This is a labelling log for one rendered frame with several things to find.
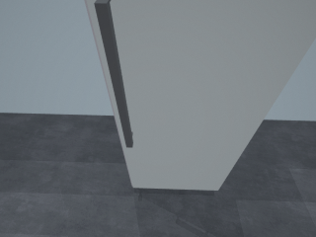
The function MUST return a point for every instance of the handle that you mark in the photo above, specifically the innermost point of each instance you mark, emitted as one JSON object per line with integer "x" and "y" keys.
{"x": 106, "y": 24}

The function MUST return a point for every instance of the fridge door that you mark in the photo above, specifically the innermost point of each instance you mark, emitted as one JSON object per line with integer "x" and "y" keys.
{"x": 199, "y": 78}

